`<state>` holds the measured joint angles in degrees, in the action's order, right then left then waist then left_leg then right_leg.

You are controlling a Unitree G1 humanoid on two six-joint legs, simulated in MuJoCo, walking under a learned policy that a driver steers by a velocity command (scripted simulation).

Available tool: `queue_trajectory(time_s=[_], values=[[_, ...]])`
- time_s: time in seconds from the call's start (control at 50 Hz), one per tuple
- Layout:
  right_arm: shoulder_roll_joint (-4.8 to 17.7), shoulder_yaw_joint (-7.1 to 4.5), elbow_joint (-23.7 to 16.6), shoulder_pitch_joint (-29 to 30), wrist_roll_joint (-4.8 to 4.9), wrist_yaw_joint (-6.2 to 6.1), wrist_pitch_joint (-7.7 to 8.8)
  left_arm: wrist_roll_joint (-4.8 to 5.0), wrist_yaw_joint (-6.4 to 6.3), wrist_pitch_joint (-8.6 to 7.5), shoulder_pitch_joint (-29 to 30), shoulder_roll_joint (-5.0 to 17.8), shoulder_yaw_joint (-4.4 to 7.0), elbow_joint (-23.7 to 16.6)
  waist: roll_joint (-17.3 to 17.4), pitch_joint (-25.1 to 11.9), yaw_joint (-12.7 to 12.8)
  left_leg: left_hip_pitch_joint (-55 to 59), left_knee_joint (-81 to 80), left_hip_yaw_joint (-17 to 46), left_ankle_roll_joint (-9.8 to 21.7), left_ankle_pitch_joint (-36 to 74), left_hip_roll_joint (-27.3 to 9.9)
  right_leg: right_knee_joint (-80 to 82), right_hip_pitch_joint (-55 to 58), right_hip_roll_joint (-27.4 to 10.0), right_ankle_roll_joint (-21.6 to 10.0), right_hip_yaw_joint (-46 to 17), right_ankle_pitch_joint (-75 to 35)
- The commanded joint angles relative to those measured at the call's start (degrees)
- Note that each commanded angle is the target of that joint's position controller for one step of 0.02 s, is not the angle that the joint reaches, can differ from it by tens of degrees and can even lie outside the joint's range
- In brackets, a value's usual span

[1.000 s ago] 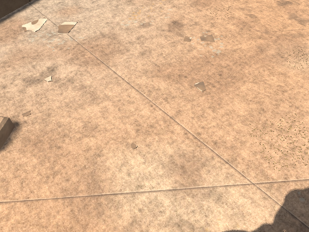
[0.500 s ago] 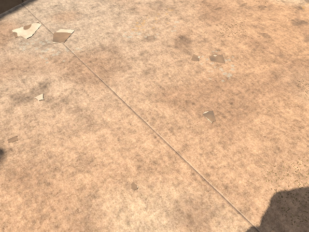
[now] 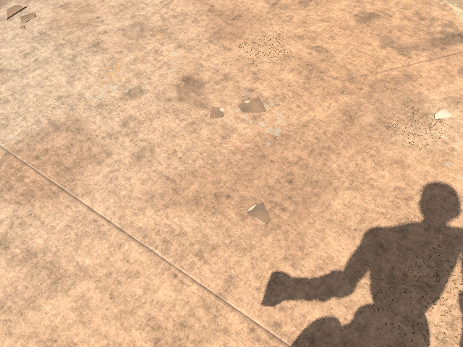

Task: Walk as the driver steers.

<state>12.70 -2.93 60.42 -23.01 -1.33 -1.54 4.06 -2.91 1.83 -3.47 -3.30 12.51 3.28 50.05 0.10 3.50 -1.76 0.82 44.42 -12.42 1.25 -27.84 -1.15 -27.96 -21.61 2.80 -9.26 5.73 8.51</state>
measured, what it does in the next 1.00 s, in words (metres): walks ahead: left foot, then right foot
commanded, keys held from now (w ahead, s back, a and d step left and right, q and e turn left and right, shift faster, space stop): w+e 0.12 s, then w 0.88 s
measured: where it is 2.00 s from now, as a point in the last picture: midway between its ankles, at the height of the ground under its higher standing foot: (289, 160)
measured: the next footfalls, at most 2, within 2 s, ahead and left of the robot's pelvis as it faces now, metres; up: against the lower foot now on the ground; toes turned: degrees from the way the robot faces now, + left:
left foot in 0.48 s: +0.46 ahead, +0.04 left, +0.00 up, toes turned -8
right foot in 1.00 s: +0.69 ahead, -0.21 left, +0.00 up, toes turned -14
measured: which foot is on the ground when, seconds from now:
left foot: up 0.00-0.46, down 0.48-1.00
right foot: down 0.00-0.50, up 0.52-0.98, down 1.00-1.00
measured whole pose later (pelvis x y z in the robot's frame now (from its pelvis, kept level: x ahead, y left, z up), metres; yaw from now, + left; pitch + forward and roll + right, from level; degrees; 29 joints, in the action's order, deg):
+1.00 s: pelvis +0.56 -0.09 +0.00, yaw -10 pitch +1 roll +2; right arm 12.8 -1.9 59.4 -25.6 -0.9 0.0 4.4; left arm -2.2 1.1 -4.1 -0.9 12.4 0.8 48.1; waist -0.4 2.5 -3.8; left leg 3.3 21.5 -2.8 1.7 -24.0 2.0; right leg -28.0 -24.4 -0.9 -4.5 3.9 6.0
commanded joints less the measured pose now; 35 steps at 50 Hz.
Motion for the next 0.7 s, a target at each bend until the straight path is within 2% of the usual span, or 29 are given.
queue_trajectory(time_s=[0.02, 0.04, 0.06, 0.08, 0.1, 0.14, 0.18, 0.26, 0.3, 0.36, 0.4, 0.42, 0.44, 0.46, 0.48, 0.5, 0.52, 0.54, 0.56, 0.58, 0.6, 0.62, 0.66, 0.7], values=[[6.97, -1.00, -8.36, 2.19, 1.15, 0.84, 1.42, 1.73, -1.32, 1.04, -24.31, 15.68, 4.54, 3.13, -6.37, -20.55, 9.04, -43.48, 42.25, 12.51, -0.21, -2.56, 2.85, 5.23, 47.91, -23.41, -17.81, -40.54, -22.87], [7.25, -0.73, -9.82, 7.48, 1.33, 1.05, 2.29, 2.05, -1.86, 1.20, -19.92, 13.17, 3.96, 2.80, -3.12, -12.27, 7.76, -47.00, 37.68, 14.23, 0.20, 4.09, -1.45, 8.26, 41.44, -21.52, -14.70, -33.33, -19.08], [7.77, -0.81, -9.75, 8.60, 1.19, 1.15, 2.68, 2.14, -1.95, 1.25, -15.74, 9.77, 3.14, 2.30, 0.15, -6.52, 5.53, -43.79, 31.43, 14.00, 0.06, 8.21, -3.44, 10.72, 31.88, -19.06, -11.68, -28.68, -21.56], [7.81, -1.01, -10.00, 9.29, 0.09, 1.27, 2.02, 2.47, -2.09, 0.95, -13.92, 8.01, 2.47, 2.33, 1.84, -4.16, 3.41, -40.36, 27.05, 14.44, -0.52, 10.13, -4.48, 11.70, 26.06, -16.23, -9.49, -25.10, -25.24], [7.14, -0.90, -10.03, 8.15, -1.14, 1.49, 0.71, 2.94, -2.31, 0.60, -13.39, 7.39, 2.12, 2.15, 0.99, -4.01, 1.80, -36.16, 24.42, 14.32, -1.50, 10.36, -4.90, 12.43, 21.58, -14.37, -8.52, -22.90, -28.18], [5.20, -0.54, -10.55, 7.32, -1.70, 2.17, -1.30, 3.50, -2.26, -0.32, -14.25, 8.52, 2.08, 2.66, 0.19, -3.70, 0.00, -33.38, 19.36, 12.95, -3.14, 9.96, -4.58, 13.63, 17.35, -11.62, -7.49, -19.67, -30.69], [4.63, -0.24, -11.64, 9.76, -1.48, 2.66, -1.80, 3.31, -2.12, -0.81, -15.93, 9.76, 2.20, 3.10, -1.14, -2.73, 0.22, -33.34, 14.23, 11.06, -3.70, 14.14, -4.35, 14.74, 15.03, -9.73, -6.09, -17.02, -33.85], [4.36, 0.44, -14.68, 19.01, -0.69, 3.14, -1.46, 3.13, -1.89, -0.79, -20.56, 8.01, 1.35, 4.62, -2.85, -0.80, 3.64, -34.44, 1.89, 8.98, -2.42, 26.08, -3.73, 15.55, 16.57, -7.15, -0.34, -14.16, -36.82], [4.08, 0.91, -15.95, 22.95, -0.24, 3.17, -1.25, 2.91, -2.14, -0.73, -22.89, 7.86, 1.04, 5.38, -3.34, -0.49, 5.44, -34.80, -3.08, 8.35, -1.38, 29.66, -2.79, 15.69, 19.74, -7.57, 0.84, -14.39, -36.69], [4.70, 1.26, -17.64, 27.44, 0.11, 3.03, -0.93, 2.21, -2.74, -0.57, -24.99, 8.26, 0.65, 6.42, -3.20, 0.63, 6.75, -35.42, -8.53, 7.69, 0.36, 29.68, -0.97, 15.51, 25.43, -9.68, 0.70, -15.42, -38.28], [5.70, 1.10, -17.86, 26.17, 0.12, 2.88, -0.55, 1.74, -3.15, -0.67, -23.80, 9.19, 0.59, 6.62, -3.62, 0.53, 4.89, -31.88, -11.63, 7.69, 2.35, 25.72, 0.76, 13.02, 27.66, -11.07, 0.94, -15.13, -45.45], [6.60, 0.76, -16.92, 22.77, 0.11, 2.58, -0.39, 1.58, -3.37, -0.84, -22.65, 9.80, 0.64, 6.59, -4.26, -0.79, 3.01, -27.83, -12.44, 7.59, 3.43, 22.85, 2.27, 9.96, 28.47, -11.37, 1.42, -14.81, -52.27], [7.82, 0.22, -15.18, 17.16, 0.23, 2.09, -0.19, 1.26, -3.50, -0.95, -21.62, 10.52, 0.77, 6.60, -5.10, -3.26, 0.47, -22.50, -13.03, 7.89, 4.51, 19.79, 3.67, 4.46, 29.18, -11.52, 1.76, -14.66, -57.86], [8.98, -0.42, -12.66, 8.96, 0.30, 1.52, 0.18, 1.12, -3.30, -0.95, -20.31, 10.93, 0.83, 6.52, -4.40, -6.93, -3.42, -14.26, -16.40, 8.41, 5.77, 20.20, 3.96, -4.62, 28.20, -10.60, 1.85, -13.95, -56.98], [10.86, -1.17, -10.33, -0.68, -0.59, 0.76, 0.58, 1.61, -2.98, -1.19, -18.99, 10.09, 0.52, 5.57, -1.41, -12.23, -7.82, -0.13, -18.16, 14.37, 8.13, 21.19, -2.08, -17.74, 19.65, -8.67, 2.00, -12.65, -44.41], [17.37, -2.96, -9.92, -5.98, -1.91, 0.48, 0.41, 3.61, -2.32, -1.36, -25.35, 4.93, -0.49, 4.38, 10.52, -20.06, -5.52, 16.22, -19.37, 39.69, 16.51, 18.79, -18.27, -40.99, 1.74, 0.93, 4.78, -8.45, -10.12], [14.24, -2.59, -9.30, -2.14, -0.11, 1.47, -0.60, 2.53, -2.34, -1.24, -25.63, 8.38, 0.25, 5.20, 9.03, -19.34, -3.48, 14.68, -26.95, 53.41, 19.36, 15.82, -22.13, -48.79, -8.16, 4.69, 3.95, -10.63, 20.62], [10.97, -1.82, -10.60, 4.72, 0.96, 1.87, -0.80, 1.43, -2.35, -0.98, -21.47, 9.21, 0.55, 4.38, 4.00, -8.54, -0.88, 5.14, -28.88, 46.08, 18.16, 7.79, -20.32, -49.15, -12.06, 0.29, 3.50, -12.06, 16.48], [7.24, -0.91, -11.17, 8.67, 0.84, 2.22, -0.59, 1.16, -1.87, -1.09, -17.97, 8.37, 0.31, 3.52, 0.54, -3.08, -0.05, -2.55, -31.59, 39.87, 16.59, 6.66, -17.86, -45.92, -12.21, -2.05, 3.51, -11.58, 13.09], [5.60, -0.33, -10.66, 9.51, 0.47, 2.16, -0.25, 1.22, -1.46, -0.79, -16.72, 7.11, 0.21, 3.21, 0.45, 0.35, 1.30, -8.14, -33.77, 34.59, 14.46, 8.62, -15.08, -42.28, -10.70, -3.82, 3.64, -11.11, 11.76], [4.68, 0.12, -9.57, 9.10, 0.43, 1.90, 0.17, 0.80, -1.05, -0.18, -16.96, 6.31, 0.02, 3.00, 1.95, 1.13, 2.73, -12.04, -35.22, 30.50, 12.75, 12.18, -12.85, -39.29, -7.97, -4.99, 4.34, -10.76, 10.66], [4.75, 0.24, -8.74, 8.27, 0.39, 1.84, 0.69, 0.60, -0.65, 0.41, -17.95, 5.06, -0.31, 3.50, 2.95, 0.61, 3.54, -13.53, -36.00, 27.64, 12.11, 15.57, -11.60, -37.61, -6.01, -5.44, 5.08, -9.95, 9.76], [6.53, -0.21, -7.24, 5.61, 0.71, 2.03, 1.67, 0.49, -0.25, 0.92, -16.71, 4.45, -0.55, 2.92, 3.24, -0.07, 3.87, -13.52, -37.09, 24.13, 12.53, 21.69, -10.76, -34.71, -6.95, -6.46, 6.33, -8.14, 7.07], [7.64, -0.48, -6.47, 3.90, 0.87, 2.12, 1.92, 0.67, -0.06, 1.07, -11.76, 4.53, -0.77, 1.08, 2.97, 0.65, 3.27, -12.44, -38.82, 21.51, 12.50, 23.45, -10.00, -29.62, -10.50, -8.12, 7.66, -6.57, 2.93]])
